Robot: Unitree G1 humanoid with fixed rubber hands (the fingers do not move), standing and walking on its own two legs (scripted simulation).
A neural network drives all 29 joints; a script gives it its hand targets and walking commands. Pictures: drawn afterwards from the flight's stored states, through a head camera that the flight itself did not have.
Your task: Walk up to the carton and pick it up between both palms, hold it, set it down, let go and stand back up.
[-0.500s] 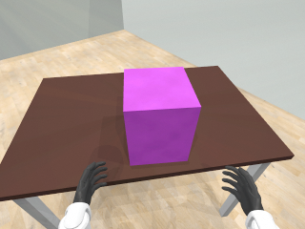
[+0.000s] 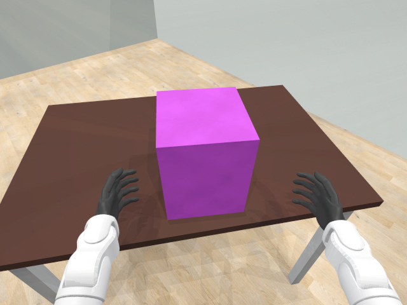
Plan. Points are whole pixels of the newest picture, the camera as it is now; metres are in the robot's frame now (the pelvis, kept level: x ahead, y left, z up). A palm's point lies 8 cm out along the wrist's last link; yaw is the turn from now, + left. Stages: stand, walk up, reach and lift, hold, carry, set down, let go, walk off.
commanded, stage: reach and lift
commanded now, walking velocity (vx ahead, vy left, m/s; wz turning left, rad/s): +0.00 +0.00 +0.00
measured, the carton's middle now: (201, 153) +0.48 +0.04 +0.04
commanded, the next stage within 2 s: none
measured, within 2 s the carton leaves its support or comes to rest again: neither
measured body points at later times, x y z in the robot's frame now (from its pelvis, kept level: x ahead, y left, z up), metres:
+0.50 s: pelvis -0.02 +0.00 +0.00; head -0.02 +0.01 +0.45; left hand +0.36 +0.21 +0.12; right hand +0.37 -0.22 +0.12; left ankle -0.01 +0.12 -0.75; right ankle -0.02 -0.10 -0.75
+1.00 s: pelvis -0.03 +0.00 +0.00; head -0.01 +0.01 +0.45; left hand +0.42 +0.21 +0.17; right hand +0.43 -0.20 +0.17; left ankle -0.01 +0.12 -0.75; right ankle -0.02 -0.10 -0.75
